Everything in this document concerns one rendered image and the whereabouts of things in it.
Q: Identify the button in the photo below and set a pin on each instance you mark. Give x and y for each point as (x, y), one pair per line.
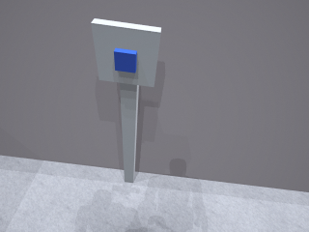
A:
(125, 60)

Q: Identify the panel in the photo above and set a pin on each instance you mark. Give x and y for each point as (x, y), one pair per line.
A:
(145, 39)

